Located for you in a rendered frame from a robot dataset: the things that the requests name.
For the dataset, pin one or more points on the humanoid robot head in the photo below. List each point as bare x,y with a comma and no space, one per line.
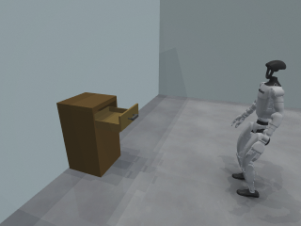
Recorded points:
274,66

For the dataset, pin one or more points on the left robot upper arm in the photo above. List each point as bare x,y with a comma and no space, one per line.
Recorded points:
278,94

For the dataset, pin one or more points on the robot right hand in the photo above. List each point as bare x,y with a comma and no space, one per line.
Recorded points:
240,120

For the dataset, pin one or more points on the robot left hand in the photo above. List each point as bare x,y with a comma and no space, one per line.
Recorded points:
258,147

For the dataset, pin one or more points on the handle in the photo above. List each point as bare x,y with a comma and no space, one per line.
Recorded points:
134,117

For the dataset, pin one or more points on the drawer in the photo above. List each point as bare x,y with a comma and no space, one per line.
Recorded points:
115,119

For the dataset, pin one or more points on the cabinet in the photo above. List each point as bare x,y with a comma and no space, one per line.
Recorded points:
89,149

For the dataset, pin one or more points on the left robot forearm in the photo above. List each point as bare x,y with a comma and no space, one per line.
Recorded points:
271,127

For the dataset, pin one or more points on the humanoid robot torso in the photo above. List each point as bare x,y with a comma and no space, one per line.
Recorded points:
264,107

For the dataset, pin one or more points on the right robot forearm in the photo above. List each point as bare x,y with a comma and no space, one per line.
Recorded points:
250,110

